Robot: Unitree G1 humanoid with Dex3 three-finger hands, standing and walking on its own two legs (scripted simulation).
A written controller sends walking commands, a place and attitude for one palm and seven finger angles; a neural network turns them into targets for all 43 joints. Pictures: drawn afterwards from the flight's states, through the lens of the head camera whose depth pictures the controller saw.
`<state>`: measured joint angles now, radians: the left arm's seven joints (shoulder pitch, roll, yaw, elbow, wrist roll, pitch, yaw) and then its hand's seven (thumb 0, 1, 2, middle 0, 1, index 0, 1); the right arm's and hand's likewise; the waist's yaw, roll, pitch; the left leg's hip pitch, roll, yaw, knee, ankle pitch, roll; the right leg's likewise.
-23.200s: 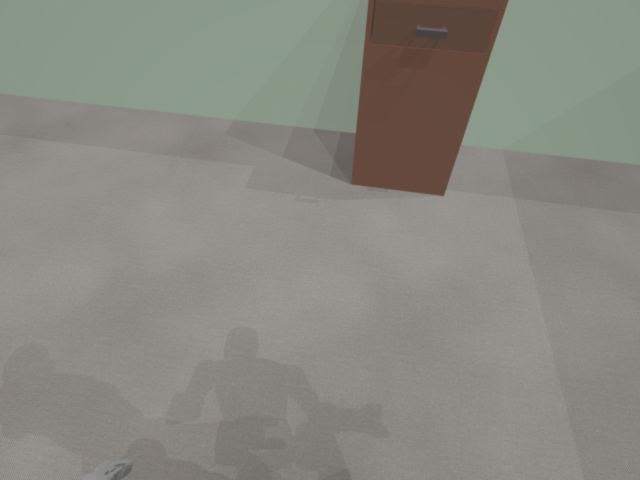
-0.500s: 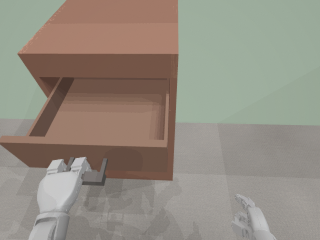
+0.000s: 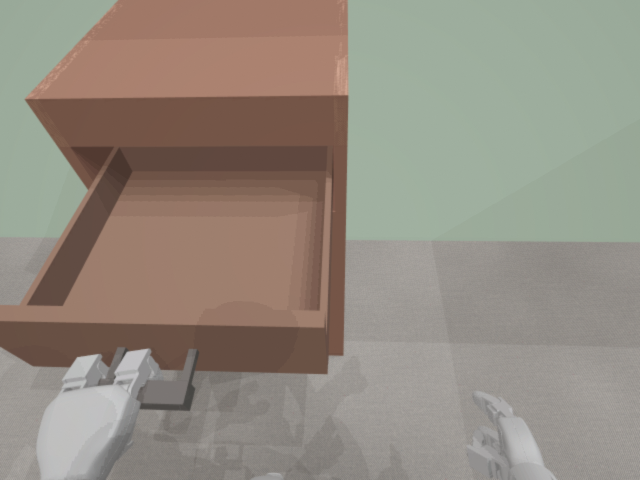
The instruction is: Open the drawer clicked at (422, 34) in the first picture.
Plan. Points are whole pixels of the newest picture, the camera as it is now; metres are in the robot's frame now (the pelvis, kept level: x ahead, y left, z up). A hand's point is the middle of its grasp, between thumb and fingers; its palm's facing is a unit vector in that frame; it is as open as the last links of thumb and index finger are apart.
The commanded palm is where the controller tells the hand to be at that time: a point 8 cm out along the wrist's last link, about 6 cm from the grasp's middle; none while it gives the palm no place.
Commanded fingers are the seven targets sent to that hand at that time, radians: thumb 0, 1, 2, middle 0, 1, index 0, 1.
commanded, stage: pull the drawer open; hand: left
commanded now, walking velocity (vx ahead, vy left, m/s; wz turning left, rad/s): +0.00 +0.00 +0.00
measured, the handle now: (150, 375) +0.22 +0.23 +0.03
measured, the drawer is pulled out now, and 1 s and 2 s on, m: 0.30 0.30 0.30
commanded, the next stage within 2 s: open the thumb to release the handle in 0.38 s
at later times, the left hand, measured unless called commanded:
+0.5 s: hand (117, 435) +0.16 +0.25 +0.01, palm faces -0.04 -0.09 -1.00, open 6.0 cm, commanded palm +0.15 +0.26 +0.06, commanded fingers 0.00 0.76 0.84 -0.39 -1.34 -0.39 -1.34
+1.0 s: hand (105, 433) +0.16 +0.26 +0.01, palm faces +0.00 -0.06 -1.00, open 12.4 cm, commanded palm +0.15 +0.26 +0.06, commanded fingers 0.00 -0.50 0.30 -0.30 -1.20 -0.30 -1.20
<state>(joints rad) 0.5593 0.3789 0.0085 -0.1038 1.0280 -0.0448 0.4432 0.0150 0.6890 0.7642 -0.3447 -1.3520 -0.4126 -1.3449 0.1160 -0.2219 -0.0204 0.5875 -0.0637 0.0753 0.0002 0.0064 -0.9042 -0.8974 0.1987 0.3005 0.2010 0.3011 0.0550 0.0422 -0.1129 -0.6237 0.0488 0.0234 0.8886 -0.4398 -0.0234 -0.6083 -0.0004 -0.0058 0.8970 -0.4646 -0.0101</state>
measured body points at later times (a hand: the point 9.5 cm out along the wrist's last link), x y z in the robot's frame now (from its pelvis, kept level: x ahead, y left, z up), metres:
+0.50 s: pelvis +0.01 +0.01 -0.01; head +0.06 -0.01 +0.44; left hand +0.16 +0.25 +0.06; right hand +0.21 -0.22 -0.11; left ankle +0.00 +0.13 -0.69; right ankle -0.01 -0.11 -0.69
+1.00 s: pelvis -0.01 +0.00 +0.00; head +0.04 -0.02 +0.44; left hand +0.16 +0.26 +0.06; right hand +0.21 -0.21 -0.11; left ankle +0.00 +0.13 -0.69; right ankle -0.01 -0.11 -0.69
